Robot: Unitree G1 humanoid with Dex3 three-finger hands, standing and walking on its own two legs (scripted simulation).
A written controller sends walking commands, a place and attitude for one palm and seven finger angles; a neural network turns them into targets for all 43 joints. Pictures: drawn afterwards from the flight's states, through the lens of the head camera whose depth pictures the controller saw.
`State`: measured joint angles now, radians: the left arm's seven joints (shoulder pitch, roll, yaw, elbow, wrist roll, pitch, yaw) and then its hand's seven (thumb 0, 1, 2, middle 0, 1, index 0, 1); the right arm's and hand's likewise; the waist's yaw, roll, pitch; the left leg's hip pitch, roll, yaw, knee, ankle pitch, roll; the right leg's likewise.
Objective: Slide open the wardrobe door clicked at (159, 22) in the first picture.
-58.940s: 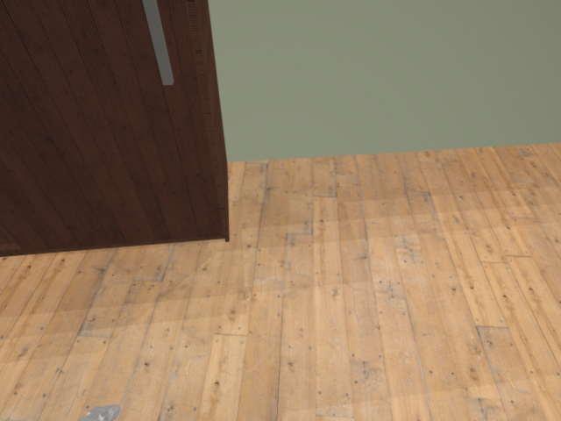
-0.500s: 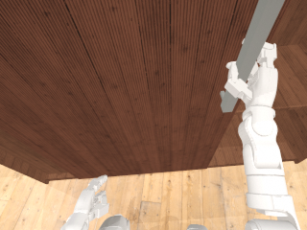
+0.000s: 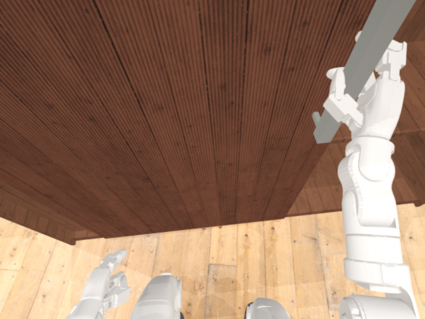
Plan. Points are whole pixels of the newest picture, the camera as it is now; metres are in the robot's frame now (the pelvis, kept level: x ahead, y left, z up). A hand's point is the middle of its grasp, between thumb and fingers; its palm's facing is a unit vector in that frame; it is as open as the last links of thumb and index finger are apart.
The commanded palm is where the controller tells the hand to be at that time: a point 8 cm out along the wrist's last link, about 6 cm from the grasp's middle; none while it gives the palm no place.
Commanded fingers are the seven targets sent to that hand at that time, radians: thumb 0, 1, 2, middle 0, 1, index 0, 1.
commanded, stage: step sideways, sliding the door along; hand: right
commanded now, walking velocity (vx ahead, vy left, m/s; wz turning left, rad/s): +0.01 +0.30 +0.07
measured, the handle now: (348, 68) +0.45 -0.23 +0.17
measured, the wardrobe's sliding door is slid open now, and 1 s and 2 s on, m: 0.64 0.66 0.66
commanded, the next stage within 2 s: stop walking and hold the door there in 0.56 s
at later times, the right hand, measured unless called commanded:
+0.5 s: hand (314, 93) +0.41 -0.17 +0.17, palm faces +0.55 +0.83 -0.07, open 7.6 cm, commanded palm +0.36 -0.14 +0.15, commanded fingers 0.00 -0.90 -0.90 0.45 1.40 0.45 1.40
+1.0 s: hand (319, 95) +0.40 -0.18 +0.16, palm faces +0.56 +0.79 -0.25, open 7.6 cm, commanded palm +0.36 -0.21 +0.13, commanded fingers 0.00 -0.90 -0.90 0.45 1.40 0.45 1.40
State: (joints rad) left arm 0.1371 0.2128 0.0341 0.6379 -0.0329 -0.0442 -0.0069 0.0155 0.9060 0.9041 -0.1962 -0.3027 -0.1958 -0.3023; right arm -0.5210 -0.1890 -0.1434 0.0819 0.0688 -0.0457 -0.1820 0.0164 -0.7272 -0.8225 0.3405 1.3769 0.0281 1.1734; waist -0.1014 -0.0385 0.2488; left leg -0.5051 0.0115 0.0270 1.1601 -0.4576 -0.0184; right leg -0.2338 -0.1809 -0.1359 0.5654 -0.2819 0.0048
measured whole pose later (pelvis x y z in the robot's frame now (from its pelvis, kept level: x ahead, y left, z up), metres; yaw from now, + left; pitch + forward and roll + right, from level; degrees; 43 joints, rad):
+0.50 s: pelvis +0.03 +0.10 +0.00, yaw -1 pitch +0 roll +1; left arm 0.07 0.28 0.03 0.63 -0.06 -0.07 0.05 0.01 0.90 0.90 -0.20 -0.30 -0.20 -0.30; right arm -0.42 -0.29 -0.35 0.06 0.11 -0.03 -0.23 -0.03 -0.68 -0.87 0.35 1.34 0.00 1.25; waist -0.06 -0.05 0.23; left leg -0.29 0.06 0.13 0.57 -0.22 0.02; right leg -0.38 -0.06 -0.11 0.80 -0.50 0.07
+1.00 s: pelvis +0.06 +0.16 -0.01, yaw +5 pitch -3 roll +3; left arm 0.18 0.19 -0.04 0.56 -0.02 -0.13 0.02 0.01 0.90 0.90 -0.21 -0.30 -0.21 -0.30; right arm -0.24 -0.55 -0.48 0.32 0.07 -0.05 -0.12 -0.09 -0.62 -0.81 0.39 1.30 0.06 1.27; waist -0.04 -0.03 0.06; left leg -0.31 -0.01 0.15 0.57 -0.08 -0.03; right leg -0.14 -0.22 -0.23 0.54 -0.32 0.07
